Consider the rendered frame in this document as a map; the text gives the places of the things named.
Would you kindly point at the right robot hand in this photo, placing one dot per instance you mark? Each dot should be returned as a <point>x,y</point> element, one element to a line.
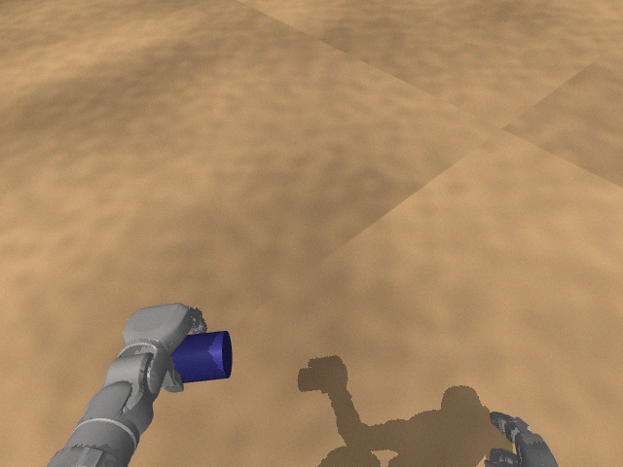
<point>531,449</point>

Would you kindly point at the left robot hand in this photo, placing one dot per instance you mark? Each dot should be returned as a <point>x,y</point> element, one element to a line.
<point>168,325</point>

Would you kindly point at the left robot arm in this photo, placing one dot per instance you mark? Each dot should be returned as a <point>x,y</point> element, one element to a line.
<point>120,411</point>

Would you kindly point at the can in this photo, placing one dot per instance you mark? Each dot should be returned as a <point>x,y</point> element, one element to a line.
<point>205,356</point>

